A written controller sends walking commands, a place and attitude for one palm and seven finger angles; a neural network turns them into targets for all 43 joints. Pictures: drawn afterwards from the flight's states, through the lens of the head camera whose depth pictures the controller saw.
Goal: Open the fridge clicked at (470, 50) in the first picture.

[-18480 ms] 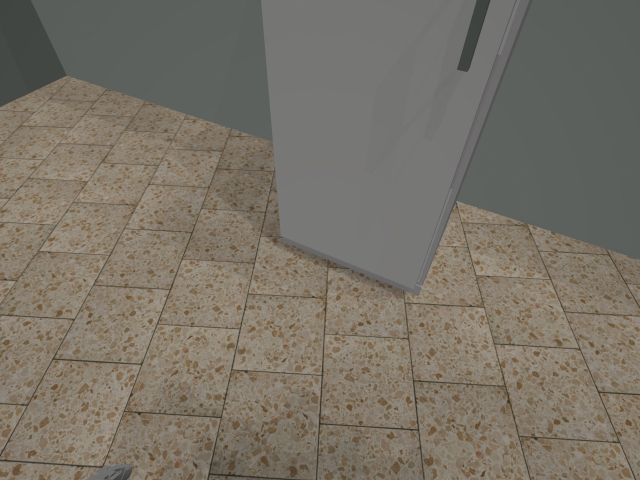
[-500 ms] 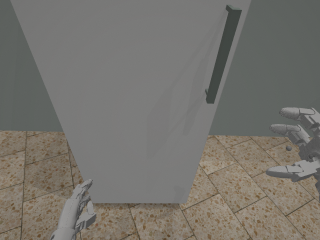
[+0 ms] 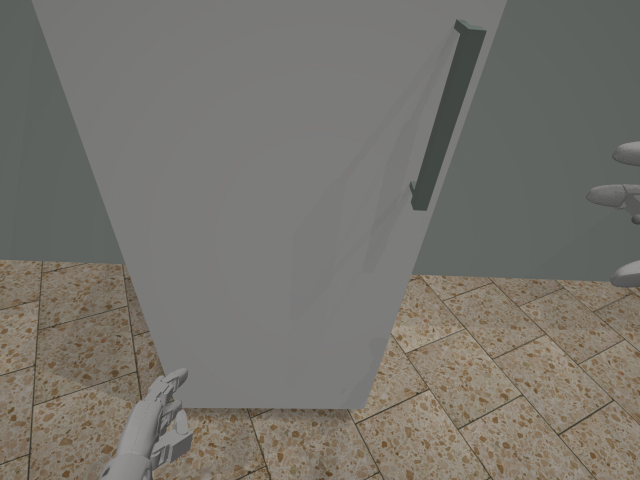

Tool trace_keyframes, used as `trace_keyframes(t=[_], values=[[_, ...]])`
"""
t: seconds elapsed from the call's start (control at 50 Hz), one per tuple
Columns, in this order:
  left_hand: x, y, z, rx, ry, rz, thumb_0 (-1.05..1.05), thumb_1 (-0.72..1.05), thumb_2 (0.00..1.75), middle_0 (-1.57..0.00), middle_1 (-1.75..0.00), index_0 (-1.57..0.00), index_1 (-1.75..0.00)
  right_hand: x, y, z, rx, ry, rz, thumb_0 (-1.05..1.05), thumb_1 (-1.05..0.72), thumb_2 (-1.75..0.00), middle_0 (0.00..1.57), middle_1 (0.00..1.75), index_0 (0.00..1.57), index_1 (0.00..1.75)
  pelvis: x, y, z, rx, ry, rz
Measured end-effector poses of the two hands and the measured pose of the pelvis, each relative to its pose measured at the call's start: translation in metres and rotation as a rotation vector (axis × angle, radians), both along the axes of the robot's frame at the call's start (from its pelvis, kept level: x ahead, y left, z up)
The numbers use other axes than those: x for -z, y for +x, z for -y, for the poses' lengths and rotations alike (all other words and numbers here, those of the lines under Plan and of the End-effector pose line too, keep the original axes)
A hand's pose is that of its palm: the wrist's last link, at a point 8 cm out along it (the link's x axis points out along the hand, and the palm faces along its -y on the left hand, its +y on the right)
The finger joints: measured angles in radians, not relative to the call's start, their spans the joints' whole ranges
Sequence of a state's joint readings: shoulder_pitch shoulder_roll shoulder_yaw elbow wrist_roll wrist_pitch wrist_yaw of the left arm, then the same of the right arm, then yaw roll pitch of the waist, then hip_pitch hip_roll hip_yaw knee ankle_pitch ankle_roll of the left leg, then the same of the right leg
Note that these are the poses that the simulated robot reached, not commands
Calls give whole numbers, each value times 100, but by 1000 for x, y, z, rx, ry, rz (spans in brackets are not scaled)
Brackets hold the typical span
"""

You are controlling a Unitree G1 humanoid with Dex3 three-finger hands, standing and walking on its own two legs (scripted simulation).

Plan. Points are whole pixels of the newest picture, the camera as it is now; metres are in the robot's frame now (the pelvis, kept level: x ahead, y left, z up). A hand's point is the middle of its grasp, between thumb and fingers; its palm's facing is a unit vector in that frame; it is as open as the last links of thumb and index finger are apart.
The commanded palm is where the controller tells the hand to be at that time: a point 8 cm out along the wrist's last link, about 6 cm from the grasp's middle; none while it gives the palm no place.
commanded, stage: raise the hand to about handle height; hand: right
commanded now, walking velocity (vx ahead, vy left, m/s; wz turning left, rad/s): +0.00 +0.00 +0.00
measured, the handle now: (438, 124) +0.50 -0.15 +0.26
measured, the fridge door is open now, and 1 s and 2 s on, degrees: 0 0 0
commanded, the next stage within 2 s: move the hooked fingers beside the handle in 0.38 s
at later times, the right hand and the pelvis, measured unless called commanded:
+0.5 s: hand (619, 215) +0.30 -0.28 +0.27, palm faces +0.08 +0.99 -0.14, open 14.0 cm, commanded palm +0.26 -0.32 +0.28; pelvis +0.02 +0.00 +0.00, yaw +0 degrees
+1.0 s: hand (576, 193) +0.34 -0.26 +0.26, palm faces +0.06 +0.99 -0.10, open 14.0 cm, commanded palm +0.31 -0.31 +0.27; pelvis +0.02 +0.00 +0.00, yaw +0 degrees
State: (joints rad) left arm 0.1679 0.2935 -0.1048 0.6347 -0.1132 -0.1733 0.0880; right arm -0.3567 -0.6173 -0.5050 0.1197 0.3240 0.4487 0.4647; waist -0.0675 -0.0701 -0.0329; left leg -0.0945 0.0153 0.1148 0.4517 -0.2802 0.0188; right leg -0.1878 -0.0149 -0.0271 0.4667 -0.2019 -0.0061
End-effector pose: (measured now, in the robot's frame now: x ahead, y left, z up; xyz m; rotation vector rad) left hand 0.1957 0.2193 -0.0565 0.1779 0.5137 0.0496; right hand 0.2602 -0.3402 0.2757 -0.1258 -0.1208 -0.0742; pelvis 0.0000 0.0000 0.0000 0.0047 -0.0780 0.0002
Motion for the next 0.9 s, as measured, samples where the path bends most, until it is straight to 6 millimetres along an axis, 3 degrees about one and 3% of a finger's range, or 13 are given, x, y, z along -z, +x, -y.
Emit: trace_keyframes(t=[0.14,0.32,0.56,0.9], values=[[-1,0,-5,-28,10,1,1,91,90,-20,-30,-21,-30,11,7,-13,-42,-7,3,-1,50,-30,30,120,30,121,0,5,4,-10,-4,-6],[-2,11,6,-6,-2,4,1,91,90,-20,-30,-21,-30,5,9,-6,11,-14,17,-1,50,-30,31,120,30,121,0,12,5,-5,-6,-11],[-2,27,15,23,-27,11,1,90,90,-20,-30,-21,-30,4,15,-11,-6,-20,-3,-1,50,-30,31,120,30,121,-1,18,3,4,-7,-18],[3,17,-11,-40,1,-31,1,90,90,-20,-30,-21,-30,9,48,-19,-15,12,-13,-1,50,-30,30,120,30,121,-1,23,-3,-2,-10,-30]])
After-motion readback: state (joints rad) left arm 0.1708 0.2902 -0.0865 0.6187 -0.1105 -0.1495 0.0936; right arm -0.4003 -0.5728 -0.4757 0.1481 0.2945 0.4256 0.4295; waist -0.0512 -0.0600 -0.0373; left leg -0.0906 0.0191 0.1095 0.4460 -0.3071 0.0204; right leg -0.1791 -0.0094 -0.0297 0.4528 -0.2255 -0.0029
